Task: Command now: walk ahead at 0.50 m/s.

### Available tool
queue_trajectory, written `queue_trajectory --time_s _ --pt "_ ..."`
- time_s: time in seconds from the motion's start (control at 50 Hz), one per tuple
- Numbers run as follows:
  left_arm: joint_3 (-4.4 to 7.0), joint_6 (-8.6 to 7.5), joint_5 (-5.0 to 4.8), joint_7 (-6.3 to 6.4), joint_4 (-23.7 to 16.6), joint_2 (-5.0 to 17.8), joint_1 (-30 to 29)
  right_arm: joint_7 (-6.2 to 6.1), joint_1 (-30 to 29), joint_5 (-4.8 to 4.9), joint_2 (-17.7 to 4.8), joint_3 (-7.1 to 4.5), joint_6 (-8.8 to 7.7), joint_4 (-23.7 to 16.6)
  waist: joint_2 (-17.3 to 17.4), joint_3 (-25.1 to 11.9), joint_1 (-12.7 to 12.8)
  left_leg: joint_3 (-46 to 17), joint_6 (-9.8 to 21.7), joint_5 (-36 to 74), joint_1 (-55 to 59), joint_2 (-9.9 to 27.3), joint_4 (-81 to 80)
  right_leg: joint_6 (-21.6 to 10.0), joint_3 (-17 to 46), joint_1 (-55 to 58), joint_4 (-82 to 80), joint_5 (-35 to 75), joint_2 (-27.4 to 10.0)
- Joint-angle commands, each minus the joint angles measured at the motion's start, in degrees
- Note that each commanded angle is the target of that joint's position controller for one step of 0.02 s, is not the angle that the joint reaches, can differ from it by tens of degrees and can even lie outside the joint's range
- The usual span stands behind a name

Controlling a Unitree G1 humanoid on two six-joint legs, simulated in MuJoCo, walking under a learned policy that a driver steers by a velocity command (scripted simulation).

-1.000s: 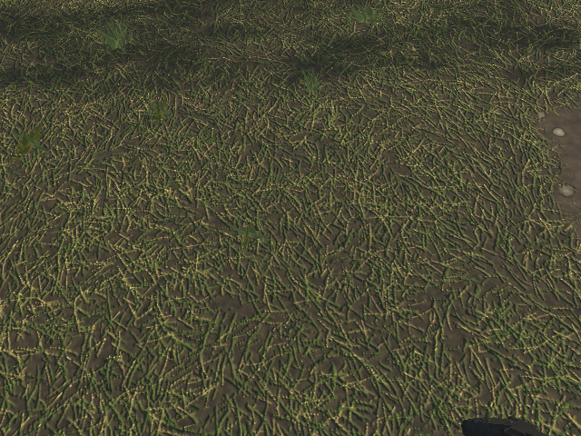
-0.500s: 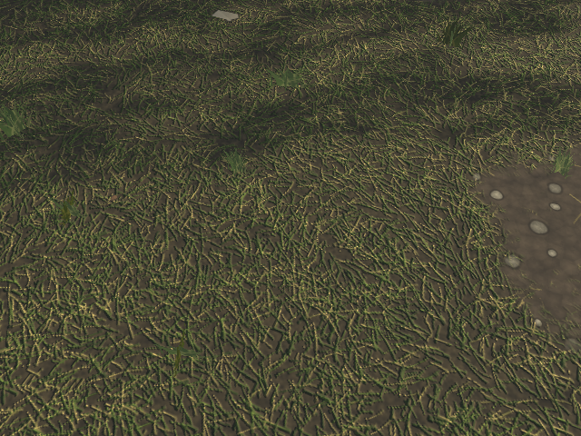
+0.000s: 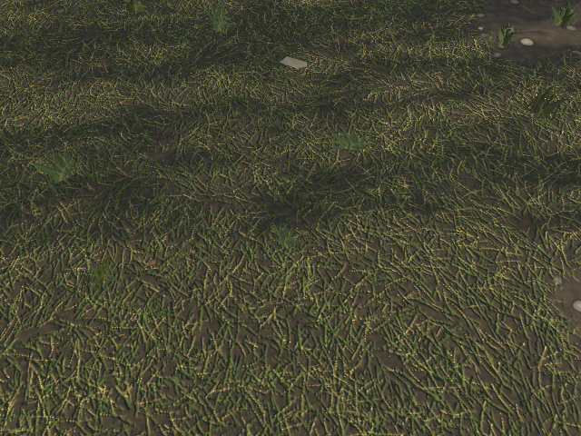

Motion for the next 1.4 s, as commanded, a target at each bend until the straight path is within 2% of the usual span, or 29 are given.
queue_trajectory --time_s 0.02,0.1,0.14,0.16,0.18,0.2,0.22,0.24,0.28,0.4,0.6,0.66,0.7,0.72,0.74,0.76,0.78,0.82,0.84,0.92,1.06,1.12,1.22,1.26,1.28,1.3,1.32,1.36,1.4 --pt "1.17 -0.38 0.37 0.60 -0.7 7.6 4.2 -0.11 -7.1 0.17 -2.7 -0.14 -0.84 -4.8 -5.9 4.5 0.2 1.9 0.8 0.4 -1.4 -1.7 -4.5 -6.4 7.9 0.2 -2.1 24.8 -16.8" --pt "1.56 0.01 0.92 1.31 0.0 8.7 3.0 -0.43 -5.8 0.17 -3.7 -0.71 -1.80 -5.3 -6.1 3.7 -1.9 2.8 3.8 -7.1 4.4 -4.1 -9.6 -5.6 6.8 4.8 4.5 38.2 -18.6" --pt "1.75 0.30 0.64 1.24 0.0 9.5 1.0 -1.26 7.3 -0.09 -5.1 -1.87 -2.62 -1.0 -5.2 -2.8 -7.5 4.7 6.2 -6.9 21.1 -7.9 -14.7 -3.8 4.3 2.4 19.4 48.9 -16.3" --pt "1.39 0.21 0.22 1.09 -1.0 8.7 0.4 -1.90 17.7 -1.16 -8.0 -3.05 -3.20 2.1 -3.3 -8.9 -11.2 -0.9 8.5 -7.3 36.4 -3.0 -14.8 -2.7 2.9 -7.2 32.3 38.6 -14.0" --pt "0.21 0.17 -2.03 0.41 -2.9 3.4 4.9 -2.31 25.7 -2.55 -14.5 -4.75 -3.31 2.9 7.9 -18.0 -10.9 -26.3 15.5 -13.5 55.0 15.0 -17.3 0.3 -1.2 -27.1 55.1 9.1 -6.0" --pt "1.43 0.25 -1.05 0.38 -2.2 6.8 4.5 -1.63 23.5 -0.49 -13.5 -4.74 -2.30 3.0 7.0 -19.3 -9.9 -41.4 18.1 -15.0 54.0 18.9 -25.6 -0.1 4.9 -35.7 65.1 -16.7 -1.3" --pt "2.05 0.48 -0.17 0.37 -3.8 8.0 -1.0 -1.43 16.5 0.72 -11.2 -4.08 -2.06 2.1 2.7 -9.1 -7.0 -32.2 16.0 -18.1 45.4 16.2 -26.7 -0.7 7.3 -39.8 66.2 -11.5 -5.6" --pt "1.90 0.19 0.08 0.03 -4.8 7.2 -4.6 -1.15 11.9 0.85 -7.4 -3.09 -2.39 1.3 0.1 -3.8 -5.7 -25.6 14.3 -15.4 37.1 13.9 -29.1 -0.7 7.2 -38.9 63.0 -6.8 -7.6" --pt "1.81 1.44 0.86 -0.33 -4.2 4.8 -4.3 -1.45 9.9 0.70 -3.1 -1.85 -3.27 2.1 0.5 0.4 -2.1 -15.0 9.7 -9.2 27.0 9.2 -32.5 0.0 7.5 -33.0 57.0 -3.5 -10.1" --pt "2.06 4.11 0.89 -1.54 -6.7 4.1 -11.0 -2.03 17.3 0.38 -4.7 -1.77 -5.14 5.0 0.9 2.8 -1.6 -3.4 7.3 0.7 26.8 7.0 -35.7 1.4 6.9 -38.8 51.0 6.1 -10.7" --pt "0.78 3.49 0.79 -2.39 -14.0 3.2 -28.5 -3.78 25.8 0.19 -5.4 -1.34 -4.50 7.6 1.1 4.9 -5.6 7.2 5.2 20.9 40.7 8.5 -31.0 -0.6 -2.0 -39.7 27.2 11.1 -7.8" --pt "1.55 3.49 1.01 -1.99 -13.5 4.4 -24.7 -4.47 24.4 0.00 -7.3 -1.81 -3.77 7.4 3.2 1.8 -2.9 10.1 4.7 43.2 44.1 9.5 -21.1 -3.9 -5.2 -32.2 25.4 2.9 -3.4" --pt "2.78 2.80 1.59 -1.60 -10.2 6.3 -13.7 -4.60 22.9 -0.04 -8.7 -2.34 -2.82 6.6 3.6 -3.8 1.4 11.2 4.2 49.0 42.0 9.0 -2.8 -6.6 -5.6 -20.6 21.3 1.7 0.5" --pt "3.95 2.16 2.48 -1.22 -8.2 8.8 -6.2 -4.37 21.2 0.69 -9.1 -2.51 -2.78 5.5 1.9 -7.8 5.5 11.8 2.3 36.6 33.3 7.6 12.0 -9.1 -0.8 -8.3 15.8 8.3 -1.8" --pt "6.00 2.14 3.09 -0.50 -8.9 16.3 -3.9 -3.57 23.5 2.12 -4.2 -1.64 -3.10 2.0 -10.7 -15.5 3.5 12.3 -1.1 -9.7 11.0 -0.4 35.6 -17.2 22.3 11.9 19.4 30.4 -20.7" --pt "6.43 3.00 0.58 -0.39 -9.8 18.0 -3.9 -3.39 21.0 2.04 -6.3 -2.17 -3.23 -0.5 -8.6 -21.2 3.0 1.4 -2.3 -32.4 1.0 -8.2 47.1 -23.6 40.0 16.3 14.7 47.4 -28.1" --pt "6.14 3.48 -0.47 0.06 -10.2 17.3 -7.1 -3.27 16.0 1.58 -6.4 -2.14 -3.43 -1.9 -3.0 -14.6 2.0 -3.3 -2.0 -26.2 -2.4 -3.5 44.9 -21.3 29.6 9.8 13.5 51.2 -26.0" --pt "4.71 3.74 -0.95 0.33 -11.1 11.6 -13.7 -3.39 14.7 0.86 -6.0 -2.19 -3.23 -2.0 0.3 -3.9 -2.1 -3.2 -2.4 -21.2 0.1 -0.8 35.1 -14.9 20.4 -4.5 9.5 46.5 -19.8" --pt "4.17 3.84 -1.37 0.62 -11.5 10.0 -15.2 -3.42 15.4 -0.35 -6.0 -2.34 -2.05 -2.4 -0.3 -2.5 -3.8 -3.3 -3.1 -20.5 3.0 -0.4 31.5 -13.2 17.6 -9.5 8.3 45.1 -17.0" --pt "4.45 3.00 -0.28 0.39 -12.1 12.7 -13.7 -3.18 16.3 -0.66 -4.4 -2.18 1.27 -3.7 -2.7 -5.8 -5.5 -2.5 -5.0 -16.9 6.0 -1.5 23.9 -11.0 14.5 -13.0 9.2 51.9 -13.0" --pt "1.98 3.21 0.56 1.00 -10.6 8.7 -10.3 -2.82 10.2 0.27 -4.4 -1.36 2.36 -4.3 -6.3 -6.0 -2.7 -2.3 -3.2 -8.2 7.7 -0.3 8.1 -5.6 10.4 -8.6 6.4 44.5 -13.5" --pt "1.44 3.24 1.34 1.51 -10.0 9.3 -11.3 -2.95 8.8 0.83 -4.8 -1.09 2.64 -3.9 -6.4 -4.5 -2.1 -2.4 -1.9 -9.9 12.5 -1.8 1.9 -5.6 9.0 -8.7 6.3 41.0 -15.0" --pt "2.55 4.90 0.50 2.94 -9.6 12.6 -11.0 -3.14 9.1 0.59 -5.9 -1.50 2.23 -4.6 -6.0 -1.7 -1.7 -0.8 0.7 -20.9 12.9 -4.4 -4.8 -8.0 11.9 -4.4 13.0 37.5 -19.2" --pt "3.10 5.36 0.11 3.54 -9.8 13.5 -11.6 -3.20 11.9 0.53 -5.1 -1.34 1.52 -4.1 -3.7 -1.8 -3.9 -1.6 2.0 -10.7 18.9 -4.6 -15.3 -5.5 10.5 -6.1 18.4 35.2 -17.8" --pt "3.15 5.10 0.10 3.70 -10.8 13.0 -11.6 -3.39 13.8 0.18 -8.1 -2.11 1.02 -3.8 0.3 -4.0 -3.8 -8.2 3.9 5.1 24.4 -0.9 -16.9 -2.8 7.9 -9.6 24.8 28.4 -13.8" --pt "2.87 5.13 -0.43 3.54 -12.6 10.4 -11.0 -3.29 15.6 0.15 -14.1 -3.61 0.70 -4.2 9.0 -4.9 -2.5 -23.1 11.1 33.0 30.8 10.6 -16.4 1.1 1.6 -20.5 36.1 4.0 -4.6" --pt "2.40 6.18 -0.21 3.56 -13.6 8.7 -14.6 -2.68 19.6 0.91 -12.8 -3.49 1.04 -3.4 12.1 -6.6 -6.3 -31.7 19.2 42.5 32.5 17.9 -20.4 2.8 2.4 -28.0 46.7 -24.9 1.2" --pt "2.36 7.02 0.30 2.77 -13.5 8.3 -16.3 -2.84 16.0 0.89 -12.0 -3.74 1.81 -3.8 2.4 -3.0 -4.1 -24.7 17.8 26.2 28.2 11.8 -22.2 4.3 7.2 -30.9 55.3 -19.8 -2.4" --pt "2.85 7.19 0.38 2.33 -14.3 10.1 -17.4 -3.28 10.8 1.03 -10.1 -3.42 2.80 -5.6 2.7 -1.5 -2.2 -20.0 13.2 18.2 26.4 6.0 -23.1 5.6 7.5 -32.2 52.4 -13.3 -4.1"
